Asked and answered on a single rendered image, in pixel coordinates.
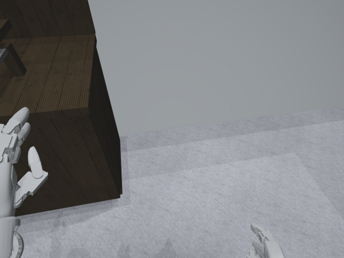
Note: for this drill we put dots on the counter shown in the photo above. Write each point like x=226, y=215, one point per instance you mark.
x=53, y=68

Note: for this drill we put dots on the robot left hand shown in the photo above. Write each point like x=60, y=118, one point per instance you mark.
x=12, y=136

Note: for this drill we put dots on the left robot forearm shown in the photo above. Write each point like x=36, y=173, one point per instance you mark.
x=11, y=242

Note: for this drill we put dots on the robot right hand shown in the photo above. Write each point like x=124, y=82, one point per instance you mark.
x=271, y=247

